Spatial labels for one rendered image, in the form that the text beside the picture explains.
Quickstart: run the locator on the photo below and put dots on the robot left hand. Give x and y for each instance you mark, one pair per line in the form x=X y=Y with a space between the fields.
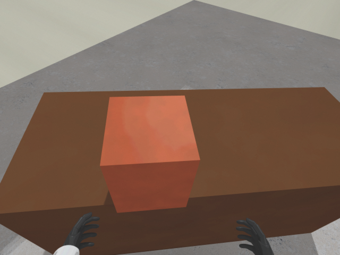
x=76 y=234

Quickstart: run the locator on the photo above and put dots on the pedestal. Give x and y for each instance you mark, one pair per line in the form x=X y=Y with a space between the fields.
x=268 y=154

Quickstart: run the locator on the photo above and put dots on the robot right hand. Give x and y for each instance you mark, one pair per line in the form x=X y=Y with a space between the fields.
x=260 y=245

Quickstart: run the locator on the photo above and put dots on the carton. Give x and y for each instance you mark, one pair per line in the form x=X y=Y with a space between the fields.
x=149 y=158

